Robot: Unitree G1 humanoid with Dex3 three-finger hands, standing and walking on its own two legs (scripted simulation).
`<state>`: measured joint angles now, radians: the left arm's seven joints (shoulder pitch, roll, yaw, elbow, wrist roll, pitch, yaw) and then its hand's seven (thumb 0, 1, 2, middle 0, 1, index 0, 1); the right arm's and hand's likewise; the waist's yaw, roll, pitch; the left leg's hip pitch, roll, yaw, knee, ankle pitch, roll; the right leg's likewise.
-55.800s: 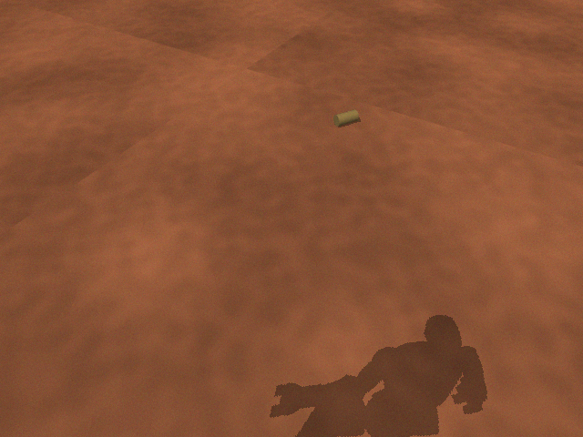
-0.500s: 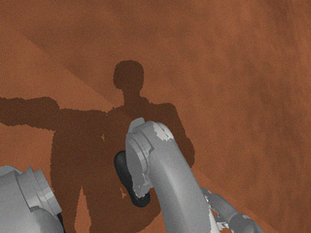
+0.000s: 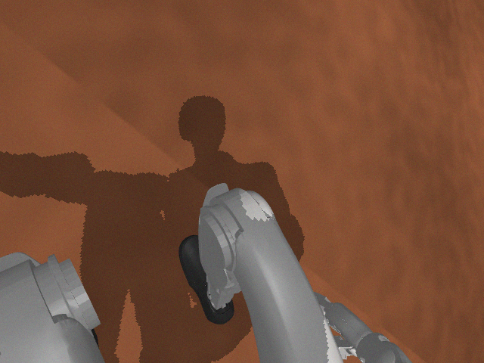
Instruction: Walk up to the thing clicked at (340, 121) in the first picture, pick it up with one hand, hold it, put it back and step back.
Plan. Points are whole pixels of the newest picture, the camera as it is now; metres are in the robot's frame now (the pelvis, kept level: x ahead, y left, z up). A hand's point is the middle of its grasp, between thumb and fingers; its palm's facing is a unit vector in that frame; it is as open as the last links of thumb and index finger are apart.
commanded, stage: close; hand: left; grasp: from above
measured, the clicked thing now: out of the picture +0.47 +0.38 -0.27
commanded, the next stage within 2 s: settle in 0.42 s
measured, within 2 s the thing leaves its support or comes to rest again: leaves its support in 0.86 s
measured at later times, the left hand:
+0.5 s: hand out of the picture +0.45 +0.37 -0.24, palm faces -0.44 -0.14 -0.89, open 9.8 cm
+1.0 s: hand out of the picture +0.46 +0.38 -0.21, palm faces -0.41 -0.12 -0.90, open 9.6 cm
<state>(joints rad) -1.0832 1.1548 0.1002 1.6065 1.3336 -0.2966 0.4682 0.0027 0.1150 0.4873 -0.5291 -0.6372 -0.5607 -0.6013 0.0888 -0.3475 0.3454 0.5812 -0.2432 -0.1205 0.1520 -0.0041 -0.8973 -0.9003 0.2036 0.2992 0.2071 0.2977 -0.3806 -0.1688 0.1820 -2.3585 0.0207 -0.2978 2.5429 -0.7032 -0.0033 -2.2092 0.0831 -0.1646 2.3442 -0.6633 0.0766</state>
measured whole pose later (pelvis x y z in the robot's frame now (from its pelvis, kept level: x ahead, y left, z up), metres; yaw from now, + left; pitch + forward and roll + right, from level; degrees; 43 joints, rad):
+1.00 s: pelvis +0.00 +0.00 +0.01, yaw +1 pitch +30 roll -16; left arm -0.99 1.04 0.15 1.34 1.30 -0.25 0.33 0.01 0.13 0.26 -0.75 -0.39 -0.78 -0.35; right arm 0.12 -0.35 0.25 0.57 -0.20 -0.09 0.16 0.00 -0.91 -0.90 0.20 0.30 0.21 0.30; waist -0.33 -0.12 0.12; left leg -2.38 0.01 -0.27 2.50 -0.69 -0.01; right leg -2.22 0.05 -0.15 2.33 -0.67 0.05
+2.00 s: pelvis -0.01 +0.00 +0.09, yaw +9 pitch +36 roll -9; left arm -0.77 0.79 0.07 0.97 1.10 -0.20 0.00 0.01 0.11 0.27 -0.77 -0.36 -0.80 -0.33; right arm 0.18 -0.28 0.06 0.59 -0.05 0.10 0.07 0.00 -0.92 -0.91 0.20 0.30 0.21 0.30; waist -0.22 0.01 -0.11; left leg -2.19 0.01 -0.11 2.18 -0.63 0.02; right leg -2.09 0.00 -0.04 2.10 -0.65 0.06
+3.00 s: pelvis +0.04 +0.00 +0.39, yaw +14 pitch +14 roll -2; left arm -0.34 0.43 -0.15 0.86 1.05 -0.07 0.13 0.00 0.04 0.45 -0.67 -0.55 -0.69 -0.53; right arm 0.25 -0.24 -0.03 0.74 0.02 -0.01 -0.04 0.00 -0.91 -0.90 0.20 0.30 0.21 0.30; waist -0.07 0.03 -0.12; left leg -0.89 0.04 -0.01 1.08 -0.43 0.00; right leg -0.85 0.00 0.01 1.03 -0.42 0.04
